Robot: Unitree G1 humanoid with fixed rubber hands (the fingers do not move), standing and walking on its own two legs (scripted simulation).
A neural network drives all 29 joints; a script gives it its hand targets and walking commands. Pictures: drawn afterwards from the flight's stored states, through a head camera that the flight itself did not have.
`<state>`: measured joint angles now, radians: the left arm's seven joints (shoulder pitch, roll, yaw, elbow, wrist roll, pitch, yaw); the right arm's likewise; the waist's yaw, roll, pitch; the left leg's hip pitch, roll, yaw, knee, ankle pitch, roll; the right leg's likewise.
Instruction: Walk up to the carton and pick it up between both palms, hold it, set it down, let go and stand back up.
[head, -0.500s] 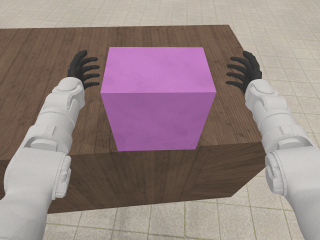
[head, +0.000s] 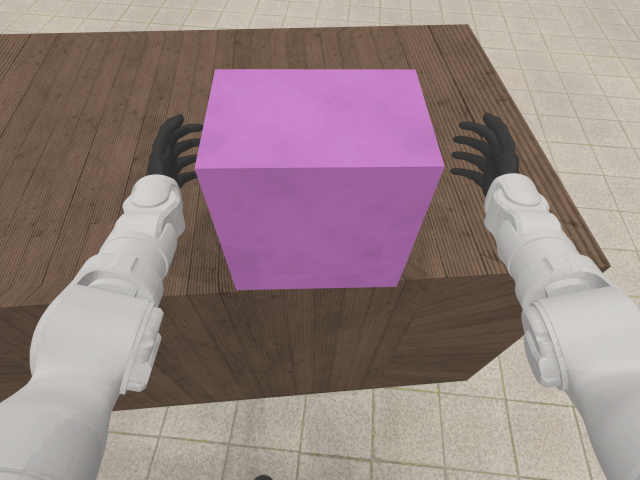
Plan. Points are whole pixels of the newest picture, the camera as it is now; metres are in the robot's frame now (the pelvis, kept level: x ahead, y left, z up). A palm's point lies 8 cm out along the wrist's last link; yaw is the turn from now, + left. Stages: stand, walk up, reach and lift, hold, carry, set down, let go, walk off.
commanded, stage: reach and lift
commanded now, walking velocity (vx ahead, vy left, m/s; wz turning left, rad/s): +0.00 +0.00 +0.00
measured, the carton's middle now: (316, 191) +0.47 +0.01 +0.06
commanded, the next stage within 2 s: none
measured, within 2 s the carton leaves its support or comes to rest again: neither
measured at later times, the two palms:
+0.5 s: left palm (185, 180) +0.45 +0.18 +0.10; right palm (450, 175) +0.46 -0.16 +0.11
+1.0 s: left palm (185, 181) +0.45 +0.18 +0.10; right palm (451, 171) +0.46 -0.16 +0.11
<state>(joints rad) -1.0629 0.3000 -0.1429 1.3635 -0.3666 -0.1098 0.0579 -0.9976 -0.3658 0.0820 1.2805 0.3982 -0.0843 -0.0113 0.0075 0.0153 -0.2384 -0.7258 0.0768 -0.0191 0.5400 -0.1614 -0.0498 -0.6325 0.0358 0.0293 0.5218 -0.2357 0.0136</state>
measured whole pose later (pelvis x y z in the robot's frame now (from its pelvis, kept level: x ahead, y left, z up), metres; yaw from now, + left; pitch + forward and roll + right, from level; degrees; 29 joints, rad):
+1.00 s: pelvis +0.00 +0.01 +0.01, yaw +0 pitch +19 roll -2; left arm -1.08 0.17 0.06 1.37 -0.16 -0.12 0.14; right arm -1.02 -0.20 -0.17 1.27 0.14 -0.08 -0.08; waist 0.01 -0.01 -0.22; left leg -0.68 0.07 -0.01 0.49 -0.13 -0.04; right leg -0.58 0.02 0.03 0.46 -0.20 0.02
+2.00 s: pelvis +0.03 +0.00 +0.02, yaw +0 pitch +7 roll +0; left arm -0.80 0.02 0.51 0.96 0.31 -0.04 -0.02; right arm -0.73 0.08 -0.63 0.87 -0.42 -0.20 -0.02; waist 0.01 -0.03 -0.06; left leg -0.29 0.05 0.02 0.26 -0.10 -0.04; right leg -0.23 0.00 0.04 0.30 -0.20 0.02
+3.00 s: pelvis +0.01 +0.00 +0.02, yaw +0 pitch +5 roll -1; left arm -0.81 0.07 0.33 0.96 0.19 0.00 0.06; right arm -0.75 -0.05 -0.35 1.01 -0.11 -0.23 -0.09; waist 0.00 -0.05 -0.11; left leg -0.28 0.06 0.02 0.28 -0.09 -0.04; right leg -0.19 0.00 0.03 0.26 -0.16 0.02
